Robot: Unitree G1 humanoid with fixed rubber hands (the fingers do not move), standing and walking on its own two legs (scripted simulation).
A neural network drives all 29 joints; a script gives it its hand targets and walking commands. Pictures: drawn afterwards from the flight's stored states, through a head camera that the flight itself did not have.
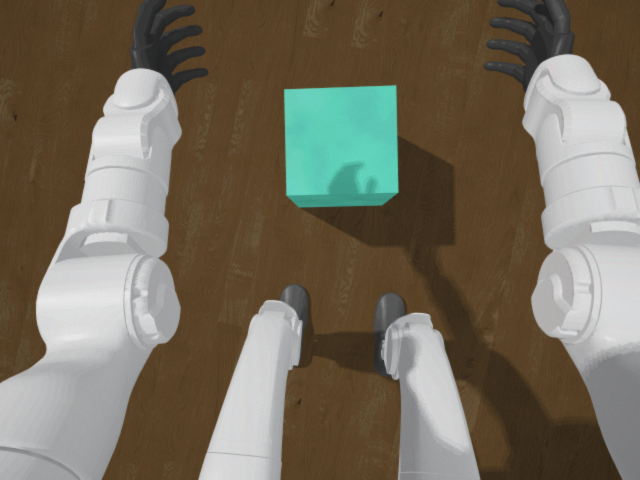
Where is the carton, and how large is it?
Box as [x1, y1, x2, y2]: [284, 85, 397, 206]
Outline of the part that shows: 395,85 284,89 286,195 298,206 380,205 397,192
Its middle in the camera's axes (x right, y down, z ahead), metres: +0.04 -0.19 +0.85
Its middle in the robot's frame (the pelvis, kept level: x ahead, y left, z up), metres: +0.54 +0.03 -0.53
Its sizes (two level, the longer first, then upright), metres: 0.210 0.200 0.250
